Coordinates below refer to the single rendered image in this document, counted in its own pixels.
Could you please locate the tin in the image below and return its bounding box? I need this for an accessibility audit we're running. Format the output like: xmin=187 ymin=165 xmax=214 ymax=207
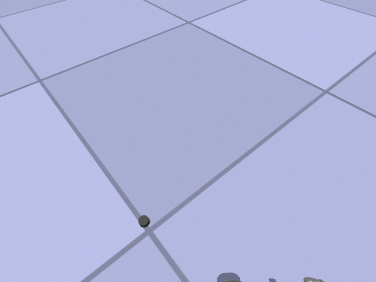
xmin=138 ymin=215 xmax=150 ymax=227

